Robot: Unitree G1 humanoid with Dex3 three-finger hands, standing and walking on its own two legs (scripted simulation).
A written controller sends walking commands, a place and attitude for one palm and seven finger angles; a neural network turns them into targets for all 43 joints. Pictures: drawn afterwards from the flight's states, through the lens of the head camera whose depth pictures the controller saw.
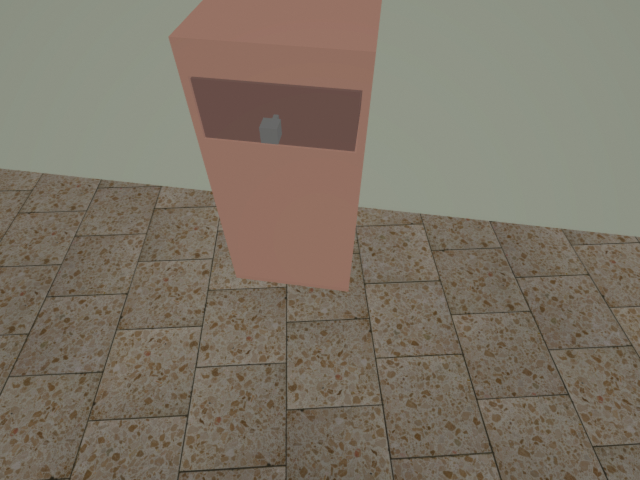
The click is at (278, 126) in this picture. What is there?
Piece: drawer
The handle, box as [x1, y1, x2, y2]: [259, 114, 281, 143]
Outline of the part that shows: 278,115 274,114 271,118 262,119 259,126 261,142 278,143 281,135 280,119 278,118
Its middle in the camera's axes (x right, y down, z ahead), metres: -0.11 -0.26 +0.90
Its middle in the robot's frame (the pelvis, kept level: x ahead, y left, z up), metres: +0.84 +0.16 -0.05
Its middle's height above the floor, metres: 0.73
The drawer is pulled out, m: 0.00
